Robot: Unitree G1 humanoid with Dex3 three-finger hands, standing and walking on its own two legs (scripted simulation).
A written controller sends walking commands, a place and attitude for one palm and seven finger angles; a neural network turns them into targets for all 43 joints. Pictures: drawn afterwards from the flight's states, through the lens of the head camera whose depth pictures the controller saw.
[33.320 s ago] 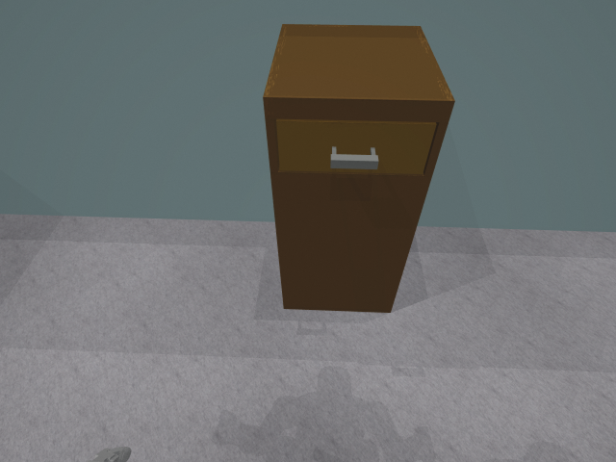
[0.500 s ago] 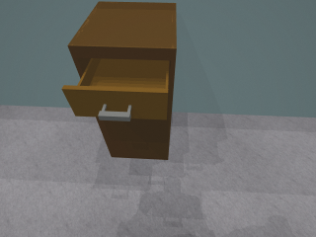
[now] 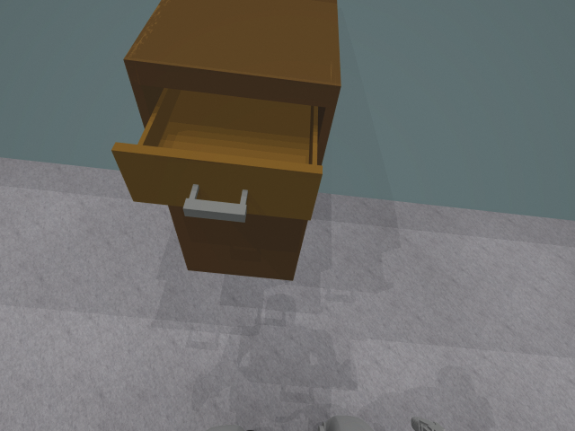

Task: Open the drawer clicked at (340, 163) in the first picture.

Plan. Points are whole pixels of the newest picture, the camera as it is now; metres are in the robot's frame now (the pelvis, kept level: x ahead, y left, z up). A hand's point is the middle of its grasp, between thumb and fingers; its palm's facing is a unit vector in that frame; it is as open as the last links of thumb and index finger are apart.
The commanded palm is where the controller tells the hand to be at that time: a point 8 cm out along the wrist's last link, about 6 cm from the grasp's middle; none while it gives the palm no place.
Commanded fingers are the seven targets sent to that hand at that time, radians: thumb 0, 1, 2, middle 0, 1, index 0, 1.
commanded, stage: come to a stop and stand still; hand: left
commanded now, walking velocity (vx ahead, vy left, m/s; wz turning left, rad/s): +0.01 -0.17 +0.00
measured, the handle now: (217, 201) +0.48 +0.16 -0.04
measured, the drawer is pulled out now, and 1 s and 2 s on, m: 0.18 0.18 0.18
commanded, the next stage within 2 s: look again from close up in 1.64 s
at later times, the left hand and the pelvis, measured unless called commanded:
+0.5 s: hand out of the picture -0.13 +0.14 -0.17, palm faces +0.06 -0.98 -0.19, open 7.4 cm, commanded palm none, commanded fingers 0.00 0.90 0.90 -0.20 -0.30 -0.20 -0.30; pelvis -0.10 -0.03 +0.01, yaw -1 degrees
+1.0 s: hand out of the picture -0.14 +0.18 -0.18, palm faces +0.07 -0.99 -0.13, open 7.4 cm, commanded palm none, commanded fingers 0.00 0.90 0.90 -0.20 -0.30 -0.20 -0.30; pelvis -0.09 +0.02 +0.00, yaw -1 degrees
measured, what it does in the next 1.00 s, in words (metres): steps on the spot: right foot, then left foot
